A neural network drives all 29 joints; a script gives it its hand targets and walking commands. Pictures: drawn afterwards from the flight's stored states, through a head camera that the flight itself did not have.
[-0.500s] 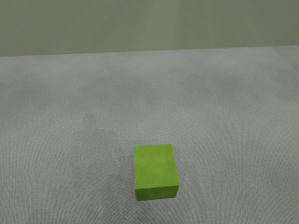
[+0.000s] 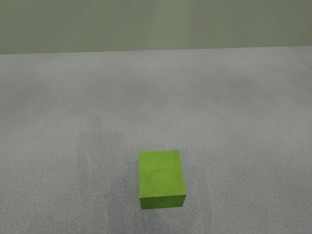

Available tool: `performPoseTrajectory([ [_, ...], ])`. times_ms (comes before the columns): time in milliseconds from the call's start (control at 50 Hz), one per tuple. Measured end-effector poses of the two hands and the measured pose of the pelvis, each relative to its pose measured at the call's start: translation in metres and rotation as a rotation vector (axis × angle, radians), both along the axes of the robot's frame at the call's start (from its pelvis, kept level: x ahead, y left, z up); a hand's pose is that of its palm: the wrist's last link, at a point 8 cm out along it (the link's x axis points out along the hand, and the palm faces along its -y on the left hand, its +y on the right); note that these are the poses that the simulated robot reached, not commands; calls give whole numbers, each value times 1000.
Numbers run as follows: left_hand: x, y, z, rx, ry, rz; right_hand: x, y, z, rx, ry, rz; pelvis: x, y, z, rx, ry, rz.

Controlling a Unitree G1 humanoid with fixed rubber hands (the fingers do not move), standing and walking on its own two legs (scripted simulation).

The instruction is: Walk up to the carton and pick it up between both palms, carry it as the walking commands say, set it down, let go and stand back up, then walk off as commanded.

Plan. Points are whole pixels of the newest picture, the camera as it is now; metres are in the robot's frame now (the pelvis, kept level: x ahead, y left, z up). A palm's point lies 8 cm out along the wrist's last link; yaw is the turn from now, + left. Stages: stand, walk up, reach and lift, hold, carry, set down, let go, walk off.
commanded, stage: stand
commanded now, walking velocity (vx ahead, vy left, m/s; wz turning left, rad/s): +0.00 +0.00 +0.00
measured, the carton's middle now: (160, 179) +0.52 -0.02 -0.67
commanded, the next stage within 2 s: none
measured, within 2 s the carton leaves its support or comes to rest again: neither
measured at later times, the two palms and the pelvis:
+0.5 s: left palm out of the picture -0.02 +0.23 -0.14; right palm out of the picture -0.01 -0.24 -0.15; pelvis +0.00 -0.01 +0.00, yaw +0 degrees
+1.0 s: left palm out of the picture +0.06 +0.31 -0.11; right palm out of the picture +0.07 -0.30 -0.11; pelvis -0.01 +0.00 +0.00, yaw +0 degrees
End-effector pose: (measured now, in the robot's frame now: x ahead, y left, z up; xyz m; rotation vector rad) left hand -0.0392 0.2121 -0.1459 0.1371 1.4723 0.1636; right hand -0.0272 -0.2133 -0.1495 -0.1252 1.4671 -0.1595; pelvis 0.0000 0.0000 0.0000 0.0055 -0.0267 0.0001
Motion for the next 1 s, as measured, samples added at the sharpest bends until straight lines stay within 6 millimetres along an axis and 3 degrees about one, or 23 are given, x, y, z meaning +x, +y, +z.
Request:
performPoseTrajectory([
  [240, 0, -7, 0, -2, 10, 15, 2, -1, -1, 2, 7, -5, 5, -4, -1, 1, 2, -1],
  [380, 7, 0, 2, 19, -17, 16, 8, -9, 0, -16, -17, -3, 5, -5, -1, 0, 0, -1],
  [540, 27, 24, 6, 73, -85, -4, 27, -31, 5, -64, -90, 21, 1, -5, -2, -2, -7, -1],
  [780, 73, 77, 25, 172, -227, -71, 75, -75, 29, -172, -244, 90, -7, -2, 0, -6, -21, -4],
  [1000, 103, 97, 36, 189, -287, -119, 98, -85, 43, -206, -303, 121, -9, 5, 2, -9, -19, -7],
])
